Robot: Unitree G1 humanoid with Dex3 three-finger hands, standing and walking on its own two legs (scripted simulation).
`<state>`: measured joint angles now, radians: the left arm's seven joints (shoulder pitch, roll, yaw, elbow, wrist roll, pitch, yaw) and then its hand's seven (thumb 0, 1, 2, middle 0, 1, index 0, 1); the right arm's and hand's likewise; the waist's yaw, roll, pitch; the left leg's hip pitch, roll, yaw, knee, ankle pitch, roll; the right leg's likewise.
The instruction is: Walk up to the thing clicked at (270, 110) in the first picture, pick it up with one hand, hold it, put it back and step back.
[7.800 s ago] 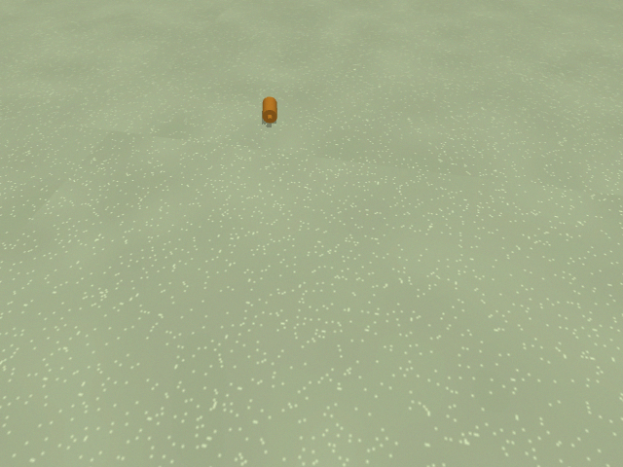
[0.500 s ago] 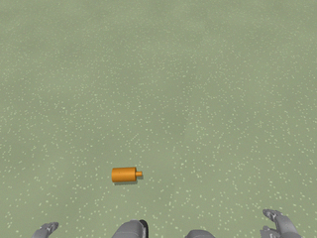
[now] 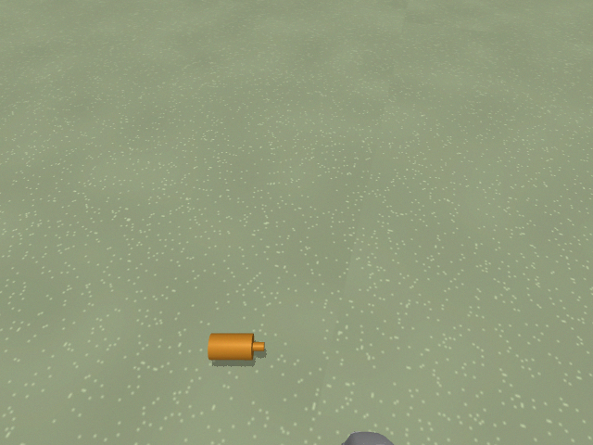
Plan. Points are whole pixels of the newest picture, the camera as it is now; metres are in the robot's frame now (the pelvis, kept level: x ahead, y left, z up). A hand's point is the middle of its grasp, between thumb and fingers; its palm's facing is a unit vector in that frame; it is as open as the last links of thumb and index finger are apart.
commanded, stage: walk up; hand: left
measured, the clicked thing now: (237, 346) +0.51 +0.19 -0.73
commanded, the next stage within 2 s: none
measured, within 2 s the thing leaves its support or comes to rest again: neither
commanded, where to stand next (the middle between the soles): +0.11 -0.01 m, yaw -3 degrees
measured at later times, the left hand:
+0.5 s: hand out of the picture +0.11 +0.28 -0.16, palm faces -0.04 -0.92 -0.38, open 7.4 cm
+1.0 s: hand out of the picture +0.09 +0.26 -0.14, palm faces -0.09 -0.94 -0.33, open 7.4 cm
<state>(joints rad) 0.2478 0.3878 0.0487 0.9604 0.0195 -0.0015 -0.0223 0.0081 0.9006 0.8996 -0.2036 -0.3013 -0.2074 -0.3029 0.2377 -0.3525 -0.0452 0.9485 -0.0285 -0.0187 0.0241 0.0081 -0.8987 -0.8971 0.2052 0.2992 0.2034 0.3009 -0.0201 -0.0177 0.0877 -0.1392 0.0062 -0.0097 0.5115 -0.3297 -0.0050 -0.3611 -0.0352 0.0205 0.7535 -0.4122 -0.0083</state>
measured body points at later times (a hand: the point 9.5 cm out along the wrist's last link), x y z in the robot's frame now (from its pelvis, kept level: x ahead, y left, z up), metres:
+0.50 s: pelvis +0.00 +0.01 -0.01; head +0.03 +0.01 +0.44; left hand +0.11 +0.33 -0.13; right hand +0.08 -0.30 -0.14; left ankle -0.01 +0.14 -0.73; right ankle +0.04 -0.13 -0.73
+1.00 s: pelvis +0.01 +0.01 +0.01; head +0.01 +0.01 +0.46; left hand +0.10 +0.31 -0.12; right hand +0.08 -0.30 -0.12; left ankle -0.01 +0.14 -0.73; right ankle +0.03 -0.12 -0.72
